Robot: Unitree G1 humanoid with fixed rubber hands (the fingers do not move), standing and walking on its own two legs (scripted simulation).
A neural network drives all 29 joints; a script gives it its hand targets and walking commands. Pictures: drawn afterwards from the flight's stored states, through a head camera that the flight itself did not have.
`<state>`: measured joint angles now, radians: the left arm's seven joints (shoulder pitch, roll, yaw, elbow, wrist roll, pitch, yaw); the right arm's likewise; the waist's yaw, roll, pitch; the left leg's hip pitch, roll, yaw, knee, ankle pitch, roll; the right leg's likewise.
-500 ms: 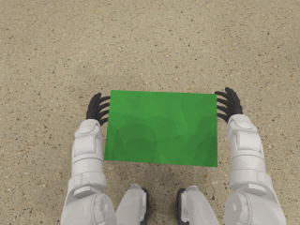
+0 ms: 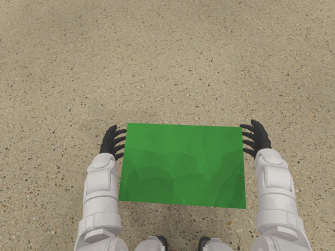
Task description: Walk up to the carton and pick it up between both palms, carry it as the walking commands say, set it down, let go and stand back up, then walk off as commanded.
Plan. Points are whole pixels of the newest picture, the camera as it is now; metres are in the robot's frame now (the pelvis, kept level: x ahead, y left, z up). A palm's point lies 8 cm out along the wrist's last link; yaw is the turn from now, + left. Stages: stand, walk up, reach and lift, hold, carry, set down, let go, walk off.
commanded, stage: reach and lift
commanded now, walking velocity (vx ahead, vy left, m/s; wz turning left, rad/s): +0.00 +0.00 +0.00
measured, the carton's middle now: (181, 167) +0.34 +0.01 -0.11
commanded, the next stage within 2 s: hold in 1.82 s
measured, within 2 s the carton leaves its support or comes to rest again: neither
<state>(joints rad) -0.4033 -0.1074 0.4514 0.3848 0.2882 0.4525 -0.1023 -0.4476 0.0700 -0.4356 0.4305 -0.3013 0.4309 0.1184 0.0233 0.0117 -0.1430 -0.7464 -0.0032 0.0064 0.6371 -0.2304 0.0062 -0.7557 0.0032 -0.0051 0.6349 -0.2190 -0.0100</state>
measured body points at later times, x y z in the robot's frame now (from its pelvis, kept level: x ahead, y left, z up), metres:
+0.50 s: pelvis +0.02 +0.00 +0.03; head +0.03 -0.01 +0.48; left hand +0.32 +0.19 +0.04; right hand +0.34 -0.18 +0.04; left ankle +0.03 +0.12 -0.72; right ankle +0.04 -0.11 -0.72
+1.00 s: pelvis +0.02 +0.00 +0.04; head -0.03 +0.00 +0.48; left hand +0.32 +0.19 +0.08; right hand +0.33 -0.19 +0.08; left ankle +0.03 +0.12 -0.72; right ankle +0.04 -0.11 -0.72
